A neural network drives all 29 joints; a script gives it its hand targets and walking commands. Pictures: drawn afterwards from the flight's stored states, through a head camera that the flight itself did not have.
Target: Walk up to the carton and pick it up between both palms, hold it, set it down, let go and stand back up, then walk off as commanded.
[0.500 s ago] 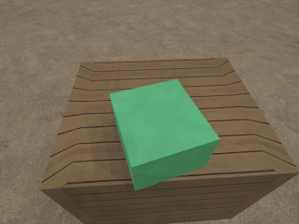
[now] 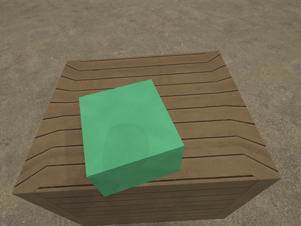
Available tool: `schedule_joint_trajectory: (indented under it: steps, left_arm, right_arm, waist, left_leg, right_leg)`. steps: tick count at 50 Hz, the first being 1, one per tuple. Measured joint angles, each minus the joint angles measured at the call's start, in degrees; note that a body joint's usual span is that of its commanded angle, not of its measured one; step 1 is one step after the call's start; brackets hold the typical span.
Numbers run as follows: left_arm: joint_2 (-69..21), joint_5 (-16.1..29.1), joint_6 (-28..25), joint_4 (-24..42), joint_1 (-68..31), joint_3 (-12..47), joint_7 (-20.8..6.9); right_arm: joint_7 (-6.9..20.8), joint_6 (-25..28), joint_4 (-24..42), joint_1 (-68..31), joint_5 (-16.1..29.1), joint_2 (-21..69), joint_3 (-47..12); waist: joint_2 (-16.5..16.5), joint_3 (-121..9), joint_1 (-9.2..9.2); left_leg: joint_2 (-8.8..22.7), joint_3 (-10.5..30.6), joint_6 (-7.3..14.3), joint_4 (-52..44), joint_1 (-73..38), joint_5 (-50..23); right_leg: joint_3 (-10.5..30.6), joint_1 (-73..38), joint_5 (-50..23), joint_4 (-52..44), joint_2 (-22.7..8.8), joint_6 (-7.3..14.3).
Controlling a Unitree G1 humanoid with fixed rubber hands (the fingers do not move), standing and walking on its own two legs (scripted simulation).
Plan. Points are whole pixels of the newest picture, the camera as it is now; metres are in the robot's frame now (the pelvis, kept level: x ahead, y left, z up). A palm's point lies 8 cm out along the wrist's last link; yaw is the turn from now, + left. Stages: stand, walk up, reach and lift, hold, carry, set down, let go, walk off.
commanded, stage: walk up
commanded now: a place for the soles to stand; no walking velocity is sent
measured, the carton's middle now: (129, 134) +0.39 +0.11 -0.02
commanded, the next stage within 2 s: none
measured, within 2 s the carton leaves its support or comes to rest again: neither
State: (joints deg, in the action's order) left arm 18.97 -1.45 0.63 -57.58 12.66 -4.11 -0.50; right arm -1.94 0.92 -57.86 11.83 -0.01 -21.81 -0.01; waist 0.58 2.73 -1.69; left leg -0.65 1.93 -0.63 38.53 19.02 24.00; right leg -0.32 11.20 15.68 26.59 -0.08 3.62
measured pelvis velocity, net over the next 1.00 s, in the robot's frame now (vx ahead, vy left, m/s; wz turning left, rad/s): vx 0.01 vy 0.04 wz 0.01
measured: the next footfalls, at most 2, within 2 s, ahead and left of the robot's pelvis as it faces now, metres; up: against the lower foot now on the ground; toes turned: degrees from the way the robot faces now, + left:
left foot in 0.18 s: +0.06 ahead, +0.15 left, +0.00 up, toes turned -2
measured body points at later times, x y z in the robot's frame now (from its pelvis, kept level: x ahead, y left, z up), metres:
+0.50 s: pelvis +0.01 +0.04 -0.01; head +0.04 +0.05 +0.44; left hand +0.09 +0.34 -0.14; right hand +0.09 -0.27 -0.13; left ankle +0.02 +0.15 -0.75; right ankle -0.02 -0.07 -0.75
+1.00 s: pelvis +0.01 +0.04 -0.01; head +0.03 +0.05 +0.44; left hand +0.10 +0.34 -0.14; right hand +0.09 -0.27 -0.13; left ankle +0.02 +0.15 -0.75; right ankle -0.02 -0.07 -0.75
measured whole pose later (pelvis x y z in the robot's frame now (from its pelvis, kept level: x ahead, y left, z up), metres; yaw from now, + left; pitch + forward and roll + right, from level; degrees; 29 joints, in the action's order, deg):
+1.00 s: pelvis +0.01 +0.04 -0.01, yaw +0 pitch -1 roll -1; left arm 19.0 -1.5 0.7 -56.9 7.0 -3.4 -1.1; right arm -1.4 2.7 -57.5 11.5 0.0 -21.4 0.0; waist 0.0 2.7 -1.2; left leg -0.1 2.2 0.3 30.5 14.5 15.2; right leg -1.1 9.2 16.9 26.7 1.4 0.7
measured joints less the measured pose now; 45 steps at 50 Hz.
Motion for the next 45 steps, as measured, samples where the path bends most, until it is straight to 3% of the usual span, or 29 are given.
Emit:
schedule_joint_trajectory:
  steps: [5,9,13,22,45]
  left_arm:
    - [0.0,0.0,-0.1,1.1,-0.1,0.0,0.1]
    - [0.0,0.0,-0.1,1.1,-0.6,0.2,0.1]
    - [0.0,0.0,0.1,1.1,-2.5,0.5,-0.5]
    - [0.0,0.0,0.1,1.0,-3.3,0.5,-0.9]
    - [0.0,0.0,0.1,0.8,-5.6,0.7,-0.6]
  right_arm:
    - [0.0,0.0,0.4,0.0,0.0,0.0,0.0]
    - [0.1,0.7,0.4,0.2,0.0,-0.1,0.0]
    - [0.2,0.6,0.4,0.3,0.0,0.4,0.0]
    - [0.5,1.9,0.4,0.2,0.0,0.4,0.0]
    - [0.5,1.6,0.4,-0.4,0.0,0.4,0.0]
  waist:
    - [0.0,0.0,-0.17]
    - [-0.4,0.0,0.30]
    - [-0.4,-0.2,0.33]
    - [-0.4,0.0,0.26]
    - [-0.6,0.0,0.50]
  left_leg:
    - [-0.1,-0.6,0.0,-0.2,-0.1,-1.4]
    - [0.2,-0.5,0.0,-7.0,-4.1,-13.5]
    - [0.6,0.1,0.0,-7.4,-5.4,-7.4]
    - [0.6,0.2,0.7,-8.0,-4.4,-8.5]
    - [0.6,0.3,0.9,-8.0,-4.5,-8.8]
  right_leg:
    - [0.0,-0.3,0.6,0.8,0.6,0.0]
    - [-0.2,-0.3,2.7,4.4,1.1,-0.8]
    - [-0.8,-0.6,4.5,5.4,1.5,-1.5]
    - [-0.8,-1.9,1.5,0.2,1.5,-2.8]
    - [-0.8,-2.0,1.2,0.1,1.5,-3.0]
